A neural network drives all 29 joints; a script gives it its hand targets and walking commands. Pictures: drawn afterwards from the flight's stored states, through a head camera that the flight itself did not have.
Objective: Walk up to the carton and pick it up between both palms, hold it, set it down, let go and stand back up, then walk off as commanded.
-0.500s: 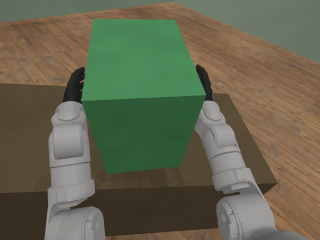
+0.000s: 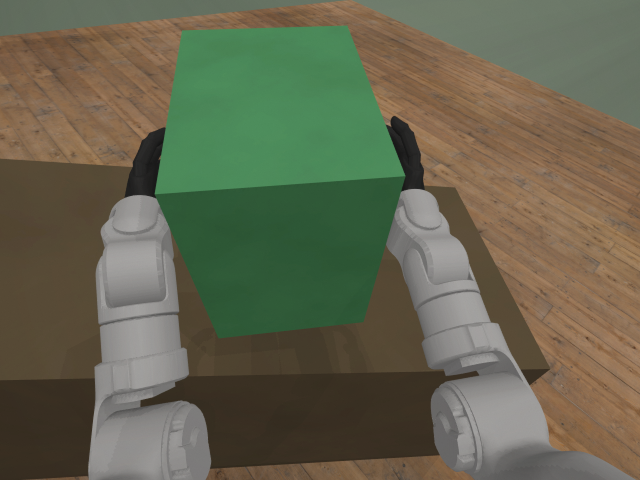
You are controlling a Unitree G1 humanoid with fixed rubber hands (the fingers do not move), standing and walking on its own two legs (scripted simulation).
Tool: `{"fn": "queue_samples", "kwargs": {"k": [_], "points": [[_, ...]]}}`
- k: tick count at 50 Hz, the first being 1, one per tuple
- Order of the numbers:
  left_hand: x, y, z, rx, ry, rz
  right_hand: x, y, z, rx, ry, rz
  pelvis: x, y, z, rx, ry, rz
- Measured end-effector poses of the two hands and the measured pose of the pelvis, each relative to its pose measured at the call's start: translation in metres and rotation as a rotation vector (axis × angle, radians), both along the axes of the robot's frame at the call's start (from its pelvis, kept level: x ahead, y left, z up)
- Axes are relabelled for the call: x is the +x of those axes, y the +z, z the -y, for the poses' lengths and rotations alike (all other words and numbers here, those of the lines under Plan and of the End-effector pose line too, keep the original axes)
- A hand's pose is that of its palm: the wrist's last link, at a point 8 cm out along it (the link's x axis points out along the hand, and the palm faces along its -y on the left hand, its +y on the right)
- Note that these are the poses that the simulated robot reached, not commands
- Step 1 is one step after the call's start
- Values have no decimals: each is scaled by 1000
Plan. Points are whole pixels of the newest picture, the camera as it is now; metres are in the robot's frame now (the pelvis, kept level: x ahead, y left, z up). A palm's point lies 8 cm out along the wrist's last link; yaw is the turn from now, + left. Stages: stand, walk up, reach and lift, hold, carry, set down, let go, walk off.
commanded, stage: hold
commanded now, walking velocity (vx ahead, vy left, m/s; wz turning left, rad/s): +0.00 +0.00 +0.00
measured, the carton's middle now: (280, 188) +0.43 +0.01 +0.15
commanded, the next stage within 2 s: none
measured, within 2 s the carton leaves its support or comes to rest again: neither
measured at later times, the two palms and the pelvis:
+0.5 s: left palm (144, 200) +0.37 +0.17 +0.18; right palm (400, 197) +0.37 -0.13 +0.19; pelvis -0.01 +0.02 +0.00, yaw -1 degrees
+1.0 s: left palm (148, 196) +0.37 +0.16 +0.18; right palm (402, 204) +0.37 -0.13 +0.18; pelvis -0.01 +0.01 +0.00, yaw -1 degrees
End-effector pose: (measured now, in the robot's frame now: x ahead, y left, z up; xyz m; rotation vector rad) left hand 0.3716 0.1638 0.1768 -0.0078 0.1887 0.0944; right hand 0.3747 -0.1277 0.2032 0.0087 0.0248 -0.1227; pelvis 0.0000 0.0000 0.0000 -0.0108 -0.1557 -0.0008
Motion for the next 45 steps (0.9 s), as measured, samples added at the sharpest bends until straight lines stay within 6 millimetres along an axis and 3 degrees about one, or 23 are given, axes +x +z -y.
{"fn": "queue_samples", "kwargs": {"k": [11, 17, 22, 31, 38, 45], "points": [[-4, 16, 0, 85, -11, -27, -8, -16, 1, 72, -14, -28, 8, -1, -16, -3, -7, 46], [-3, 8, 0, 70, -18, -48, -10, -25, 1, 66, -23, -47, 0, 0, -23, -2, -24, 44], [-3, 1, -2, 24, -9, -40, -7, -21, -1, 23, -17, -42, -7, 0, -20, 0, -25, 16], [-3, 9, 6, 27, 9, -10, -3, -1, 6, -12, -2, -13, -1, 0, -6, 2, -14, 1], [-3, 8, 16, 65, -15, -48, -7, -14, 17, 33, -17, -49, 7, 0, -5, 2, -9, 41], [-2, 5, 10, 68, -20, -50, -10, -28, 11, 62, -25, -50, 1, 0, -9, 3, -14, 42]]}}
